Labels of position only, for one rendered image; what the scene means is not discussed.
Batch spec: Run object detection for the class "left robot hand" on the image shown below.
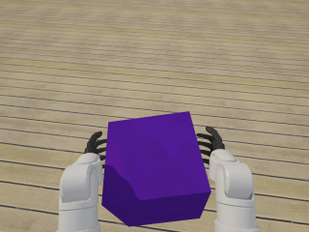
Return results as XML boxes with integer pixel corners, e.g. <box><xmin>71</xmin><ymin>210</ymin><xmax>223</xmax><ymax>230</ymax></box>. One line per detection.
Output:
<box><xmin>84</xmin><ymin>131</ymin><xmax>107</xmax><ymax>169</ymax></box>

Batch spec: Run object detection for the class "carton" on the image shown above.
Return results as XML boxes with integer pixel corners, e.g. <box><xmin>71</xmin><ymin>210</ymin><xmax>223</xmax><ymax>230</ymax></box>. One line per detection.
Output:
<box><xmin>101</xmin><ymin>111</ymin><xmax>211</xmax><ymax>227</ymax></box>

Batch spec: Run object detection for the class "robot left forearm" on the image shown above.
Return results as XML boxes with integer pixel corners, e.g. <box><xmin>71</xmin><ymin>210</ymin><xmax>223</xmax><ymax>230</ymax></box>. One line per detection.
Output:
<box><xmin>56</xmin><ymin>153</ymin><xmax>103</xmax><ymax>232</ymax></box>

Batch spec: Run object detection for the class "right robot hand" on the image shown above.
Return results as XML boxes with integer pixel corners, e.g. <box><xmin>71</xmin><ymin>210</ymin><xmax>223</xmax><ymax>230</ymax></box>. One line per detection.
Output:
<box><xmin>196</xmin><ymin>126</ymin><xmax>225</xmax><ymax>164</ymax></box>

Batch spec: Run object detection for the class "robot right forearm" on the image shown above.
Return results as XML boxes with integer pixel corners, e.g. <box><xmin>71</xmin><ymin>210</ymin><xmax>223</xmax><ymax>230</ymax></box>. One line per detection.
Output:
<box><xmin>209</xmin><ymin>149</ymin><xmax>261</xmax><ymax>232</ymax></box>

